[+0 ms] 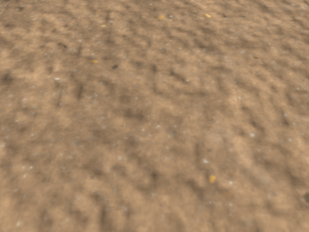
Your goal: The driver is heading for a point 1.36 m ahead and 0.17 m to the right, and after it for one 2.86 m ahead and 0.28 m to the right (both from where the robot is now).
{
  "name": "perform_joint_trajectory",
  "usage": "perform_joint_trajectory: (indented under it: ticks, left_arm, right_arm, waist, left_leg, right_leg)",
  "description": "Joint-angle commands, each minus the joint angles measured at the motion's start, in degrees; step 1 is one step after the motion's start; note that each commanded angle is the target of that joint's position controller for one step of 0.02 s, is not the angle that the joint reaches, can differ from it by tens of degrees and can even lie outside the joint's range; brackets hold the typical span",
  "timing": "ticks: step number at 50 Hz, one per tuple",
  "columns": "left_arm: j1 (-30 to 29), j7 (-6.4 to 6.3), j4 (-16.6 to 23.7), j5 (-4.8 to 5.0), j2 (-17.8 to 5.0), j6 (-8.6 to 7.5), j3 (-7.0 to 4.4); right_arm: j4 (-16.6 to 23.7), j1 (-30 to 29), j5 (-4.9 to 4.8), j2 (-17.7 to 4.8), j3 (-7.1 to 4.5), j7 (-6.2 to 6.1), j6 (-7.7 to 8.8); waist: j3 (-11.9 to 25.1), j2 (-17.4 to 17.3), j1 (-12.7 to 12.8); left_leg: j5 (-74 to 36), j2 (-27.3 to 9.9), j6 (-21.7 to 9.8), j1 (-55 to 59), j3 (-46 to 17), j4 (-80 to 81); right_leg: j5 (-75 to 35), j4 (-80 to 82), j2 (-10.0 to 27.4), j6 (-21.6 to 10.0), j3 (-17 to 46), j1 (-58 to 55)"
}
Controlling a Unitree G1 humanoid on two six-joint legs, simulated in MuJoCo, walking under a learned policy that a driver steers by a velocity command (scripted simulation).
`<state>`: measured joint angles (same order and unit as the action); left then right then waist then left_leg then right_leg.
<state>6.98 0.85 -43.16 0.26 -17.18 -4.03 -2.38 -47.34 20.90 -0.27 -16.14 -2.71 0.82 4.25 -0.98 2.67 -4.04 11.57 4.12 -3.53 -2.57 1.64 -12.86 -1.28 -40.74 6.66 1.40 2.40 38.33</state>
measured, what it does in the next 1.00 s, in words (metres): walks ahead: right foot, then left foot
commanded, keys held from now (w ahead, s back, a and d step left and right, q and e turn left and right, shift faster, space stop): w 1.00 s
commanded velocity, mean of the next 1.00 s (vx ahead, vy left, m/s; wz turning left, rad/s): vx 0.50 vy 0.00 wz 0.00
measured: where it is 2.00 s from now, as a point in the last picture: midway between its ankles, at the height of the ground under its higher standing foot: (147, 116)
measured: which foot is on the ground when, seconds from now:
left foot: down 0.00-0.20, up 0.22-0.68, down 0.70-1.00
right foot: up 0.00-0.16, down 0.18-0.72, up 0.74-1.00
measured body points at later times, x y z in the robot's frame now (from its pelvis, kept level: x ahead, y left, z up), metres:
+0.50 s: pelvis +0.28 -0.06 +0.00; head +0.30 -0.06 +0.45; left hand +0.31 +0.22 -0.12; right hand +0.45 -0.32 -0.10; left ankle +0.44 +0.12 -0.68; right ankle +0.25 -0.14 -0.75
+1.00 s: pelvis +0.56 +0.01 +0.00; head +0.58 +0.02 +0.45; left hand +0.71 +0.28 -0.11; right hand +0.59 -0.26 -0.12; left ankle +0.54 +0.10 -0.75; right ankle +0.68 -0.17 -0.68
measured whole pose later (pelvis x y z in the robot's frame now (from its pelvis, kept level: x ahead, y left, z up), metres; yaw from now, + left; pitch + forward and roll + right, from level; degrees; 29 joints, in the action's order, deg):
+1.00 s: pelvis +0.56 +0.01 +0.00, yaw +0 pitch +1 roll +1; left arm 8.2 0.1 -47.7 0.3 -17.3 -3.6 -3.1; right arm -50.6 19.1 0.1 -14.9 -2.7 1.0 4.8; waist -1.1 2.5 -3.0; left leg 9.2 4.0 -4.0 -5.6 2.7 -13.7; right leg 6.3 -49.8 7.3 0.5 2.4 37.4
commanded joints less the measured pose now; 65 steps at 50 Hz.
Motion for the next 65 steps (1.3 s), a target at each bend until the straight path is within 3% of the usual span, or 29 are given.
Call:
perform_joint_trajectory:
  ticks: [1, 6, 8, 9, 10, 11, 12, 13, 14, 15, 19, 26, 31, 34, 35, 36, 37, 38, 39, 40, 42, 47, 52, 56, 60, 62, 63, 64, 65]
  left_arm:
    - [-6.32, 0.87, 4.89, 0.43, -2.1, -1.12, 0.02]
    - [-8.51, 2.11, 6.6, 0.45, -3.97, -1.53, -0.39]
    - [0.13, 1.77, 4.28, 0.22, -6.56, -1.61, -1.84]
    - [9.34, 1.19, 1.81, -0.03, -9.52, -1.5, -3.15]
    - [16.32, 0.81, 0.88, -0.99, -15.09, -1.16, -4.52]
    - [18.73, 0.85, -0.15, 0.23, -12.36, -0.7, -3.92]
    - [15.65, 0.77, 0.19, 0.62, -9.34, -0.61, -2.7]
    - [11.61, 0.59, 0.9, 0.37, -8.14, -0.53, -2.28]
    - [8.28, 0.7, 1.03, -0.14, -6.82, -0.64, -1.89]
    - [6.13, 0.8, 1.29, -0.7, -5.15, -1.03, -1.42]
    - [5.19, 0.86, -0.04, -0.43, -5.84, -2.15, -1.77]
    - [11.13, -0.53, -3.88, 0.4, -8.49, -1.33, -2.45]
    - [14.32, -0.97, -6.77, 1.05, -9.45, 0.19, -3.0]
    - [12.3, -1.34, -6.98, 1.1, -10.18, 1.16, -3.28]
    - [12.59, -1.45, -6.79, 0.65, -8.44, 1.39, -2.59]
    - [13.95, -1.58, -5.3, -1.04, -5.02, 1.3, -1.11]
    - [20.73, -0.97, -5.05, -0.22, 0.82, -0.01, 0.45]
    - [16.28, -0.59, -5.59, 1.08, -6.04, -1.15, -0.96]
    - [10.95, -0.29, -3.94, 2.24, -8.24, -1.93, -1.65]
    - [8.41, -0.59, -3.61, 1.93, -7.51, -2.15, -1.54]
    - [8.35, -0.69, -3.81, 0.76, -6.22, -1.51, -1.84]
    - [4.73, -1.03, -2.61, -0.08, -3.32, 0.33, -1.38]
    - [-4.55, -0.15, -0.31, 0.11, -1.48, -0.47, -0.62]
    - [-10.42, 0.94, 1.88, 0.67, -1.85, -0.96, -0.41]
    - [-7.74, 1.81, 1.88, 0.63, -4.31, -1.43, -1.22]
    - [6.93, 1.14, -2.64, 0.3, -8.42, -1.37, -3.53]
    - [16.14, 0.64, -4.36, -0.29, -13.21, -1.11, -4.74]
    - [18.37, 1.01, -5.6, 0.17, -14.4, -0.8, -4.9]
    - [16.72, 1.01, -5.09, 0.68, -9.07, -0.93, -3.4]
  right_arm:
    - [2.13, -0.08, -0.58, -10.18, -2.35, -0.59, 0.61]
    - [-0.57, 2.22, -0.91, -10.98, -2.81, -1.13, -0.97]
    - [-0.59, 0.73, -0.78, -11.35, -2.79, -1.37, -1.63]
    - [0.03, 0.9, -0.19, -9.63, -1.98, -1.55, -1.75]
    - [1.67, 6.89, 0.26, -3.91, -0.06, -1.12, -0.8]
    - [0.58, 7.15, 0.14, -3.12, 0.37, -0.88, 0.31]
    - [1.95, 2.21, -1.41, -8.93, -1.22, -0.41, 1.22]
    - [3.42, -2.51, -2.17, -9.27, -1.3, -0.31, 1.67]
    - [3.91, -5.01, -1.45, -8.62, -1.28, -0.5, 1.67]
    - [3.61, -4.63, -0.73, -8.1, -1.6, -0.71, 1.18]
    - [2.91, -3.35, -0.11, -4.65, -1.1, -1.08, -0.8]
    - [6.45, -17.55, -0.19, -2.58, -0.1, -0.02, 0.32]
    - [8.87, -22.6, -0.61, -4.11, -0.29, 1.36, 0.9]
    - [6.85, -14.75, -0.39, -6.84, -1.64, 1.41, 1.15]
    - [4.07, -5.87, -0.23, -9.65, -3.1, 0.9, 1.09]
    - [2.43, 3.95, 0.23, -14.09, -4.23, 0.28, 0.75]
    - [1.33, 4.83, 0.15, -16.72, -4.63, 0.72, 0.52]
    - [2.18, 3.28, -0.55, -10.65, -3.08, 0.84, 0.64]
    - [2.83, -0.86, -0.37, -8.73, -2.4, 0.66, 0.81]
    - [3.44, -4.57, 0.07, -8.04, -2.12, 0.66, 0.87]
    - [3.69, -8.06, 1.0, -5.58, -1.4, 0.73, 1.18]
    - [1.38, -6.29, 0.34, -7.54, -2.01, 0.14, 1.87]
    - [-1.15, -2.52, -0.2, -8.56, -2.08, -0.76, 1.18]
    - [-3.92, 1.5, -0.64, -9.03, -2.3, -0.98, 0.17]
    - [-4.84, 0.54, -0.86, -10.27, -2.95, -1.5, -1.07]
    - [-4.33, -0.72, -0.49, -9.0, -2.36, -1.72, -1.7]
    - [-3.03, 2.16, 1.06, -5.73, -1.01, -1.72, -1.37]
    - [-3.44, 7.81, 0.47, 0.4, 0.68, -1.03, -0.09]
    - [-3.41, 2.44, -1.19, -6.46, -0.88, -0.69, 1.06]
  waist:
    - [-2.89, -5.28, -0.16]
    - [-2.5, -6.19, 0.99]
    - [3.17, -6.76, 6.17]
    - [10.25, -5.33, 9.98]
    - [20.04, 5.21, 9.47]
    - [24.53, 12.0, 10.26]
    - [16.5, 7.42, 10.65]
    - [9.58, 4.3, 9.4]
    - [4.43, 1.05, 7.81]
    - [2.78, 1.74, 5.77]
    - [0.93, 1.85, 3.01]
    - [-2.28, 0.2, 7.52]
    - [-3.35, 0.59, 7.94]
    - [1.51, 1.56, 2.66]
    - [7.63, 0.24, -1.08]
    - [16.73, -8.14, -3.72]
    - [21.58, -22.69, 0.56]
    - [17.56, -14.39, -1.91]
    - [10.0, -11.43, -1.37]
    - [6.25, -6.85, 0.24]
    - [3.16, -7.34, 3.24]
    - [-0.02, -5.74, 3.99]
    - [-2.13, -5.74, 1.02]
    - [-3.69, -5.62, -0.59]
    - [-1.32, -7.24, 2.63]
    - [8.03, -6.26, 9.75]
    - [17.07, 2.31, 11.22]
    - [22.88, 15.08, 8.5]
    - [17.94, 7.91, 10.58]
  left_leg:
    - [-11.99, -15.31, -8.37, -3.58, -7.14, 5.44]
    - [-20.08, -18.97, -6.43, 6.36, -8.25, -0.62]
    - [-36.51, -16.41, -4.55, 6.1, -5.84, -11.43]
    - [-34.17, -13.44, -2.77, -0.23, -3.6, -23.41]
    - [-14.48, -6.02, 1.53, -22.96, -0.13, -45.74]
    - [20.57, -0.65, 2.62, -33.79, -5.77, -57.23]
    - [19.76, -4.23, 1.73, -39.7, -8.95, -61.72]
    - [14.89, -7.19, 1.16, -40.73, -6.91, -60.28]
    - [10.6, -9.26, 1.35, -39.44, -5.64, -56.48]
    - [7.48, -11.12, 1.55, -36.01, -6.06, -53.16]
    - [1.63, -12.31, 3.74, -32.27, -5.25, -46.88]
    - [-17.51, -9.9, 4.69, -31.31, -2.52, -23.2]
    - [-12.53, -8.78, 2.26, -32.77, -3.42, -16.83]
    - [-7.74, -5.62, -0.52, -20.37, -0.37, -14.15]
    - [-8.61, -5.58, -2.33, -7.04, -0.26, -14.53]
    - [-10.01, -17.02, -6.03, 9.91, -13.69, -16.19]
    - [4.47, -26.44, -14.79, 24.75, -40.34, -7.92]
    - [12.64, -24.95, -12.79, 22.0, -40.57, -4.44]
    - [10.54, -23.21, -10.52, 15.04, -32.44, -3.33]
    - [4.33, -21.11, -9.56, 7.89, -26.85, -2.04]
    - [-5.27, -18.04, -9.02, -1.1, -19.76, 0.97]
    - [-13.46, -16.85, -10.5, -5.23, -12.02, 6.0]
    - [-13.36, -13.94, -7.96, -4.83, -5.44, 7.01]
    - [-13.85, -16.88, -7.71, 2.05, -5.77, 4.83]
    - [-26.96, -19.13, -5.8, 8.28, -6.11, -2.23]
    - [-37.12, -14.46, -3.12, 3.03, -2.44, -19.59]
    - [-18.55, -9.88, -0.8, -11.77, 0.07, -38.89]
    - [20.51, 0.07, 2.04, -31.52, -3.27, -54.72]
    - [21.89, -3.17, 0.96, -37.79, -9.2, -60.46]
  right_leg:
    - [-5.69, 6.7, -1.63, -0.5, -1.23, -3.59]
    - [2.92, 11.81, -3.21, -3.81, -1.24, -4.29]
    - [4.77, 13.83, -6.42, -6.22, -4.44, -17.84]
    - [2.61, 11.92, -3.91, -8.53, -2.25, -32.89]
    - [7.82, 11.45, 10.69, -16.88, 20.26, -57.43]
    - [16.35, 20.41, 15.78, -20.35, 38.33, -62.77]
    - [22.47, 22.74, 14.28, -17.66, 33.75, -56.95]
    - [21.02, 24.16, 12.28, -15.91, 26.43, -48.69]
    - [16.31, 26.35, 9.98, -15.21, 20.96, -40.45]
    - [11.62, 28.0, 8.11, -14.47, 17.18, -35.11]
    - [2.74, 33.08, 6.08, -15.76, 9.52, -27.67]
    - [0.99, 34.52, 3.55, -13.15, 1.43, -29.97]
    - [-1.49, 30.13, 7.96, -12.04, 2.92, -39.64]
    - [-18.12, 19.9, 6.87, -9.79, 1.28, -41.46]
    - [-20.18, 8.9, 3.63, -8.1, -1.08, -37.39]
    - [-2.37, -10.13, -0.53, -5.84, -4.02, -25.64]
    - [33.72, -26.39, -10.83, -2.95, -1.28, -3.93]
    - [34.81, -31.9, -7.34, -3.62, 4.86, 2.4]
    - [29.21, -31.56, -4.58, -4.53, 3.6, 5.15]
    - [23.96, -29.21, -1.79, -4.33, 2.1, 3.27]
    - [18.24, -24.44, 1.06, -3.52, 2.18, -1.88]
    - [10.16, -13.73, 1.98, -0.66, 1.01, -0.09]
    - [-4.17, 3.58, -0.52, -0.4, -1.6, -2.92]
    - [-3.59, 9.59, -1.8, -1.64, -1.52, -1.81]
    - [4.55, 12.31, -3.82, -4.73, -2.56, -7.31]
    - [3.51, 12.99, -5.6, -7.79, -4.28, -28.95]
    - [1.97, 10.24, 6.34, -12.6, 9.82, -48.66]
    - [17.58, 19.49, 15.63, -20.2, 35.92, -62.36]
    - [26.11, 23.59, 14.0, -17.8, 36.3, -58.86]
Velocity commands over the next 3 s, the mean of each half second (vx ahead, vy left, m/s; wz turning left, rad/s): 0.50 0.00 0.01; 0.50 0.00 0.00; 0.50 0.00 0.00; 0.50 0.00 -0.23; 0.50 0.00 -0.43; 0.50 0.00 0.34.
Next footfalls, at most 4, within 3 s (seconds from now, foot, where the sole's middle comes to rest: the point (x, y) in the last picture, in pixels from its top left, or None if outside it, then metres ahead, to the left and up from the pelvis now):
0.18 right None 0.29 -0.15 -0.78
0.70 left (126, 214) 0.58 0.10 -0.78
1.24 right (172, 152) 0.88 -0.14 -0.78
1.78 left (125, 109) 1.19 0.10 -0.78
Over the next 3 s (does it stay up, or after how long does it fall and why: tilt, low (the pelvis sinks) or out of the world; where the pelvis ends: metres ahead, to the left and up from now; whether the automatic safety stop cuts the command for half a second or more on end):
stays up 1.67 -0.17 -0.02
